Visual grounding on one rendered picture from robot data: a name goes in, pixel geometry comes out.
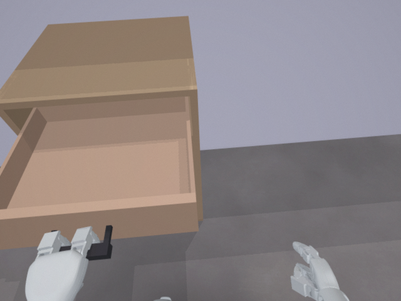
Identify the handle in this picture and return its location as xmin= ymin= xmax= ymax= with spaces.
xmin=51 ymin=225 xmax=113 ymax=261

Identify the right robot forearm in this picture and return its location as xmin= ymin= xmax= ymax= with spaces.
xmin=317 ymin=287 xmax=349 ymax=301

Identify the cabinet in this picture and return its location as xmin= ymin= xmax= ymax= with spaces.
xmin=0 ymin=16 xmax=203 ymax=221

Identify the left robot hand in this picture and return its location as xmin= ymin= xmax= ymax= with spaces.
xmin=25 ymin=226 xmax=100 ymax=301

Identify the right robot hand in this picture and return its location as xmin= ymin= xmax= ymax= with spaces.
xmin=291 ymin=241 xmax=340 ymax=301

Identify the drawer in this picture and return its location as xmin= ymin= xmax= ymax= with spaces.
xmin=0 ymin=97 xmax=199 ymax=250

